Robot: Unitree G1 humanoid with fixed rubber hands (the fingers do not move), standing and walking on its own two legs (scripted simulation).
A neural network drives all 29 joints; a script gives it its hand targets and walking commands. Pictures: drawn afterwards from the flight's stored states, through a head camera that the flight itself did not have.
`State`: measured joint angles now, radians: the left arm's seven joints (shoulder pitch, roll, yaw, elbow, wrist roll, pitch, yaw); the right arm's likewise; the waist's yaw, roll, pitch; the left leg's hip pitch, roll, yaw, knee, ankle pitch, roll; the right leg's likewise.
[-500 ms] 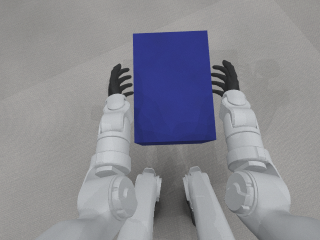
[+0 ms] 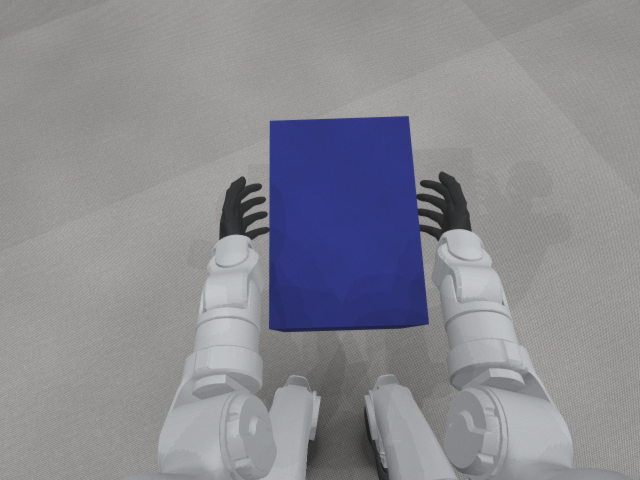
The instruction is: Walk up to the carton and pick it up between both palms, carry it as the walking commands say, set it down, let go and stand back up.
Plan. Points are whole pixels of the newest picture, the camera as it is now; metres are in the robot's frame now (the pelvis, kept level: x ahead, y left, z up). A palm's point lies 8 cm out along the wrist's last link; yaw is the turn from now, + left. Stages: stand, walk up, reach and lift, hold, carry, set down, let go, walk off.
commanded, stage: reach and lift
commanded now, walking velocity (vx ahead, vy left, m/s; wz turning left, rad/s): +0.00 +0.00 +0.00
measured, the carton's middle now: (340, 233) +0.44 +0.00 -0.14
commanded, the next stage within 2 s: none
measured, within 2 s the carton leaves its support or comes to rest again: neither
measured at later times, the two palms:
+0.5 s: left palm (217, 234) +0.38 +0.14 +0.03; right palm (473, 229) +0.38 -0.14 +0.03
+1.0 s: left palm (185, 220) +0.36 +0.15 +0.11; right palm (499, 219) +0.36 -0.14 +0.10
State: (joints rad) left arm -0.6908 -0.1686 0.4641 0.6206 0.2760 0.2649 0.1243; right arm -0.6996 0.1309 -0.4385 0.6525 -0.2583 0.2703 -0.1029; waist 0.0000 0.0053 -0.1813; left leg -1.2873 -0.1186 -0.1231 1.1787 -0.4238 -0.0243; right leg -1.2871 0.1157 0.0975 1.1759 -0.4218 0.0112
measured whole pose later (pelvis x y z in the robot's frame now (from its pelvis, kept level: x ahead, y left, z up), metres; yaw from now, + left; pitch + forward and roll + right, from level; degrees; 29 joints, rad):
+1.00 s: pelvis +0.03 +0.00 +0.11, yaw +1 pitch +9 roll +0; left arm -0.42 -0.20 0.38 0.51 0.33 0.40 0.07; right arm -0.40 0.20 -0.36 0.52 -0.32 0.40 -0.06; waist 0.00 0.01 -0.08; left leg -0.47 -0.08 -0.15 0.56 -0.23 0.00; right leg -0.47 0.07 0.12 0.56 -0.24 -0.01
